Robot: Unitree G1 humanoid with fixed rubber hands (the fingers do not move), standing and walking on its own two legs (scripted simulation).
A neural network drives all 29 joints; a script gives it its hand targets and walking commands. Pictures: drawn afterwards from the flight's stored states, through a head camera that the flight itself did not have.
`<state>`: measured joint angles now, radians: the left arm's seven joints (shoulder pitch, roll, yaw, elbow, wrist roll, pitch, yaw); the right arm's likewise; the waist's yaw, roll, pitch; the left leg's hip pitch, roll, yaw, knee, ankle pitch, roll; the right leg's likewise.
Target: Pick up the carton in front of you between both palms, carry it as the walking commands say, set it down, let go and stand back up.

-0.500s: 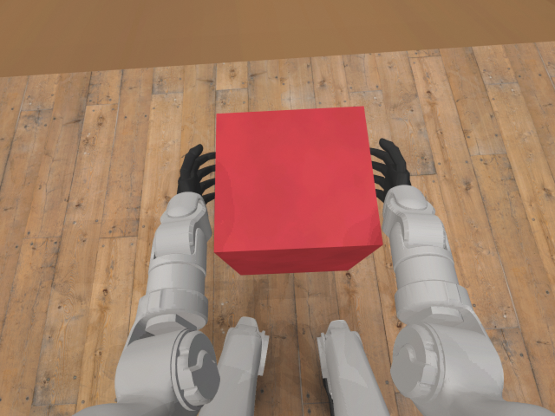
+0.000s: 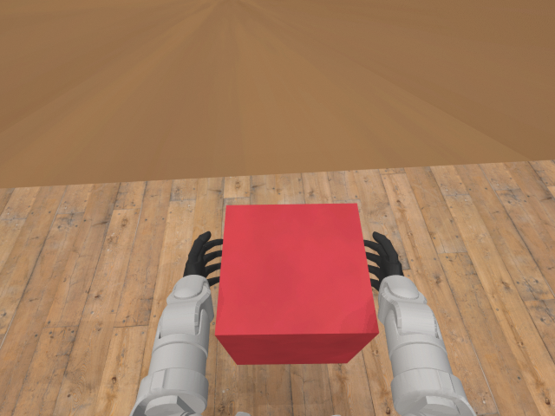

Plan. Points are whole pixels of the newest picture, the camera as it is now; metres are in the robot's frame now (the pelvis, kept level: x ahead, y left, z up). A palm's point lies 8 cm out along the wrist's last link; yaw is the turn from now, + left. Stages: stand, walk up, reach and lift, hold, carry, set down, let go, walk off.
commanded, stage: reach and lift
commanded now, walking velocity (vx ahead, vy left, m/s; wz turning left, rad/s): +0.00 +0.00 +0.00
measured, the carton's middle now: (291, 291) +0.35 +0.00 -0.09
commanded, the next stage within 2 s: hold in 1.26 s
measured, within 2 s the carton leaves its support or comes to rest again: neither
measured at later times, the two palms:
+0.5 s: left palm (181, 277) +0.30 +0.15 +0.06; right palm (411, 283) +0.30 -0.15 +0.06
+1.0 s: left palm (180, 268) +0.31 +0.15 +0.08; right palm (413, 273) +0.31 -0.15 +0.07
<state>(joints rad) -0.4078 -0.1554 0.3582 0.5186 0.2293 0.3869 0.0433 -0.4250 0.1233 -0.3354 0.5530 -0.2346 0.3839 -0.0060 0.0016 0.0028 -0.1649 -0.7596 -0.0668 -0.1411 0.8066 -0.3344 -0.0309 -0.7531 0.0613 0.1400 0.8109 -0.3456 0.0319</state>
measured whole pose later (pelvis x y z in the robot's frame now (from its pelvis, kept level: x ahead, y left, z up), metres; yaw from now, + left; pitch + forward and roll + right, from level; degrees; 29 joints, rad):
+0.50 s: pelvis +0.01 +0.00 +0.04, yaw +0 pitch -3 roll +0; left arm -0.30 -0.16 0.29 0.40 0.29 0.62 0.00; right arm -0.29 0.16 -0.28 0.39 -0.29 0.62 0.01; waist 0.00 0.00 -0.03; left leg -0.19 -0.04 -0.15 0.47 -0.23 -0.02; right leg -0.18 0.04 0.14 0.47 -0.24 0.02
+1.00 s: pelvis +0.02 +0.00 +0.05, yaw +0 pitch -4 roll +0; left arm -0.28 -0.16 0.25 0.32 0.29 0.66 0.00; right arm -0.27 0.15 -0.24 0.32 -0.28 0.66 0.01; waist 0.00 0.00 0.00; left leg -0.12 -0.03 -0.14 0.40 -0.21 -0.02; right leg -0.11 0.03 0.14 0.40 -0.21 0.02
